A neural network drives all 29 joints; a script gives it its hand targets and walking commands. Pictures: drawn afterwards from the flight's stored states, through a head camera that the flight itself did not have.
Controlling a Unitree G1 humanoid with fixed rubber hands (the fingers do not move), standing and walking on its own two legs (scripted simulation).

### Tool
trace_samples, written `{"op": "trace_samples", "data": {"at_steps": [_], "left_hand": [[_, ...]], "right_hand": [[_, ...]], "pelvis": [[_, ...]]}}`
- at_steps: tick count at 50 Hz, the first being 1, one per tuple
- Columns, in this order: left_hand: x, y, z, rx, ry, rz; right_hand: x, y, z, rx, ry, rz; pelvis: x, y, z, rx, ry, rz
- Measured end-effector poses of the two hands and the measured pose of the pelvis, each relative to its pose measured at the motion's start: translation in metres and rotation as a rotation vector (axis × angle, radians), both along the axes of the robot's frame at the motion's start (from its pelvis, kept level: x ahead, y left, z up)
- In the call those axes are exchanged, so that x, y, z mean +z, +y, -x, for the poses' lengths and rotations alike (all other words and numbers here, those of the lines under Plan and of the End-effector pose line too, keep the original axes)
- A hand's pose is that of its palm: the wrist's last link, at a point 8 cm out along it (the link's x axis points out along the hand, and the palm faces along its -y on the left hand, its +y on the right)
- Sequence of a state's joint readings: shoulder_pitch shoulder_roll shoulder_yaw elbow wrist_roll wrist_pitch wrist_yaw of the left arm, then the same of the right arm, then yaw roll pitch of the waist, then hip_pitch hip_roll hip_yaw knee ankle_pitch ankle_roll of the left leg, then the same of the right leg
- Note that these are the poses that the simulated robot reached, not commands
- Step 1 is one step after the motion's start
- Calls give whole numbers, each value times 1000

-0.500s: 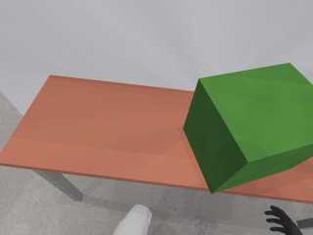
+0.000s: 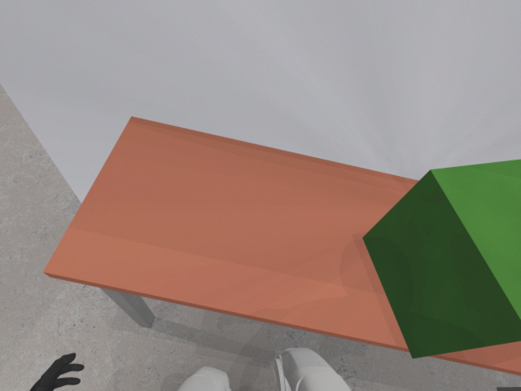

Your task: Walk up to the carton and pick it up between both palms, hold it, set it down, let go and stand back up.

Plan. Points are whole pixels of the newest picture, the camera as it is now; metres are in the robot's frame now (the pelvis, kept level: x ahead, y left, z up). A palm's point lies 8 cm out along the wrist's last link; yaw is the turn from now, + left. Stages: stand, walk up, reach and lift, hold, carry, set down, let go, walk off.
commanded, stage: walk up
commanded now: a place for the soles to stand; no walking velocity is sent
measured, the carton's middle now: (491, 258) +0.33 -0.35 +0.01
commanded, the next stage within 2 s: none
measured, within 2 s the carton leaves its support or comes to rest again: neither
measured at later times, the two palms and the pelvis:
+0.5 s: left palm out of the picture +0.07 +0.09 -0.12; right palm out of the picture +0.00 -0.56 -0.13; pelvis -0.05 -0.22 -0.03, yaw -6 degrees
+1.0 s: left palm out of the picture +0.02 -0.06 -0.08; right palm out of the picture -0.13 -0.70 -0.16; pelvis -0.12 -0.37 -0.03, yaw -7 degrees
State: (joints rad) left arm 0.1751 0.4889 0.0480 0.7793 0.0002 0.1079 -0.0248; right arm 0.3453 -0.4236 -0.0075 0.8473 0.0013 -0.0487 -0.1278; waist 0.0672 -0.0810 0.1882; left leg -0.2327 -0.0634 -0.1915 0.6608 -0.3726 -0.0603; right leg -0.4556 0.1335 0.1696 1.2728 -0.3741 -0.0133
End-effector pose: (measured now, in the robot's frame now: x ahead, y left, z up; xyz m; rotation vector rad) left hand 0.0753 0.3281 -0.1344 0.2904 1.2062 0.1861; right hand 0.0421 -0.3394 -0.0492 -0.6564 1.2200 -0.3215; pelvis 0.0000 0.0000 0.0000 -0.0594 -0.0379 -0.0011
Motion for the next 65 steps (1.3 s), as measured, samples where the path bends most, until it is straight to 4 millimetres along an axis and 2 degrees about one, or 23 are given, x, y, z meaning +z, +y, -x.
{"op": "trace_samples", "data": {"at_steps": [5,10,16,21,23,25,29,33,38,40,42,44,46,47,49,50,52,55,57,59,62,65], "left_hand": [[8,-14,-2,3,-27,-31],[11,-49,-6,-16,-50,-45],[14,-113,-15,-66,-92,-56],[14,-184,-20,-124,-117,-82],[12,-214,-11,-137,-109,-93],[19,-239,7,-128,-86,-93],[48,-268,34,-114,-33,-126],[63,-294,44,-125,-22,-158],[79,-317,42,-130,-70,-191],[83,-327,35,-134,-102,-192],[78,-341,21,-157,-146,-186],[66,-357,4,-181,-222,-177],[58,-378,2,-186,-272,-166],[57,-386,10,-186,-278,-167],[54,-391,39,-173,-260,-194],[50,-388,60,-162,-230,-224],[52,-381,110,-106,-130,-271],[77,-368,179,-35,3,-351],[97,-361,214,4,67,-392],[112,-358,237,26,107,-414],[126,-354,257,36,130,-425],[125,-349,268,40,130,-417]], "right_hand": [[-15,-15,-7,20,-32,-35],[-22,-48,-4,20,-60,-53],[-32,-107,9,6,-92,-73],[-58,-176,28,-13,-102,-101],[-73,-206,34,-17,-100,-114],[-79,-223,38,-27,-102,-141],[-70,-250,50,-51,-105,-186],[-65,-276,71,-77,-74,-222],[-66,-297,107,-104,8,-260],[-59,-305,130,-117,47,-260],[-54,-318,162,-145,83,-239],[-61,-332,195,-167,119,-209],[-72,-343,210,-180,133,-206],[-79,-348,210,-179,118,-212],[-98,-357,191,-152,52,-238],[-109,-359,176,-132,7,-257],[-121,-354,149,-80,-60,-311],[-119,-343,130,-32,-128,-387],[-116,-338,133,-23,-125,-417],[-113,-332,141,-18,-99,-443],[-111,-325,161,-16,-46,-462],[-111,-320,185,-24,9,-458]], "pelvis": [[-5,-18,1,9,-15,-35],[-9,-53,5,-2,-20,-63],[-16,-112,17,-33,-22,-91],[-32,-179,32,-72,-2,-131],[-38,-205,42,-87,-25,-125],[-34,-224,49,-97,-39,-136],[-12,-254,57,-116,-1,-157],[0,-282,66,-137,20,-164],[8,-307,78,-136,27,-144],[12,-316,84,-136,33,-130],[9,-326,92,-132,14,-123],[-7,-336,100,-104,-28,-117],[-16,-348,109,-102,-73,-158],[-19,-354,112,-110,-75,-166],[-28,-363,119,-117,-47,-165],[-35,-367,124,-117,-36,-167],[-35,-371,137,-104,-62,-137],[-21,-372,150,-94,-62,-133],[-10,-372,157,-85,-52,-140],[-1,-371,164,-74,-41,-148],[8,-368,174,-62,-22,-153],[9,-362,181,-53,-18,-146]]}}
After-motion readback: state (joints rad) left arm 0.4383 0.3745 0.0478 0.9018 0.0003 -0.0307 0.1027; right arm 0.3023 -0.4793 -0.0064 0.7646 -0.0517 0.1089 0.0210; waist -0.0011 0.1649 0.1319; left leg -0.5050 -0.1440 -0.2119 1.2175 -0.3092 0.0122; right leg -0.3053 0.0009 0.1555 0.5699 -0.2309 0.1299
